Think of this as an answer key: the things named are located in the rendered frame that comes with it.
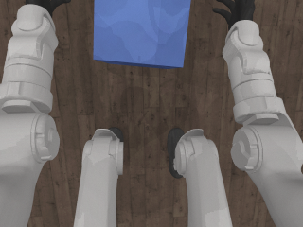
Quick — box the robot right upper arm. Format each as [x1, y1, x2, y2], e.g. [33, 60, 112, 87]
[230, 125, 303, 227]

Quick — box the robot left upper arm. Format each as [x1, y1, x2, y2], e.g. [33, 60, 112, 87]
[0, 112, 60, 227]

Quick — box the robot right hand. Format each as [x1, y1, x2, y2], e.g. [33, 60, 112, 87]
[212, 0, 256, 31]

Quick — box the right robot shin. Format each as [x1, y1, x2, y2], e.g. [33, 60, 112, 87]
[173, 129, 219, 175]

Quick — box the left robot forearm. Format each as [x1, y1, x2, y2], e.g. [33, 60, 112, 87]
[0, 4, 59, 114]

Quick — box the right robot forearm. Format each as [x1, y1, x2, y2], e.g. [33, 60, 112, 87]
[222, 20, 303, 146]

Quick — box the robot left hand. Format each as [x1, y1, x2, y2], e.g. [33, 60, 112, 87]
[26, 0, 71, 18]

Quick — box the carton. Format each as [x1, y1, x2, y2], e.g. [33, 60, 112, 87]
[93, 0, 191, 69]

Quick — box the left robot thigh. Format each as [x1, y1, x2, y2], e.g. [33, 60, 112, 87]
[73, 136, 124, 227]

